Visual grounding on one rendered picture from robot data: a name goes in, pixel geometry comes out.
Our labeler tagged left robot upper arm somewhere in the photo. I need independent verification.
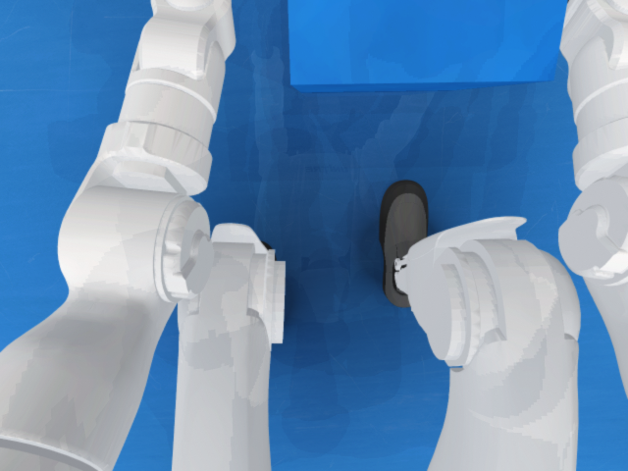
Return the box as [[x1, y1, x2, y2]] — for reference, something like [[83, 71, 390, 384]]
[[0, 185, 214, 471]]

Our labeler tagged right robot upper arm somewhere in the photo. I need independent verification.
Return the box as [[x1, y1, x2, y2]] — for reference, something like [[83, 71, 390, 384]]
[[558, 172, 628, 398]]

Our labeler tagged robot right forearm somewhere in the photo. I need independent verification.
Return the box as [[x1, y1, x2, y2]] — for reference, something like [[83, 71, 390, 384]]
[[559, 0, 628, 191]]

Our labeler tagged robot left forearm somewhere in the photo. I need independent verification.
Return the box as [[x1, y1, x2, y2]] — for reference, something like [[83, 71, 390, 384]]
[[58, 0, 236, 275]]

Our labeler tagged carton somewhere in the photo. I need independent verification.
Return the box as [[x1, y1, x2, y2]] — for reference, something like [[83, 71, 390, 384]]
[[288, 0, 568, 93]]

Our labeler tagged right robot shin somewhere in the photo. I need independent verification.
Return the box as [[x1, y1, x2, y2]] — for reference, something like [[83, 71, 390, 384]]
[[394, 216, 581, 340]]

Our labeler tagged robot right thigh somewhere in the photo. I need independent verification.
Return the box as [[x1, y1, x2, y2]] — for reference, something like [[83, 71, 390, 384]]
[[422, 238, 579, 471]]

